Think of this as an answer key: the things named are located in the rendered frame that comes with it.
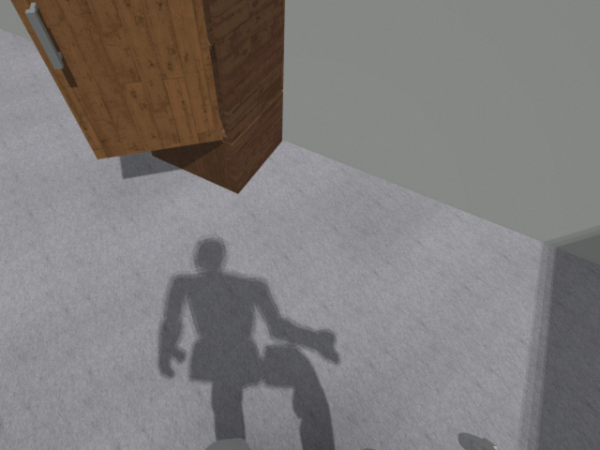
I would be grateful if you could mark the handle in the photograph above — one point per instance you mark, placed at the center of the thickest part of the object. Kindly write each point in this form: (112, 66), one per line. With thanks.
(43, 36)

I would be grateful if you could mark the cupboard door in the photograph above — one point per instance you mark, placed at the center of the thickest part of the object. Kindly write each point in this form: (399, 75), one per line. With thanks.
(137, 74)

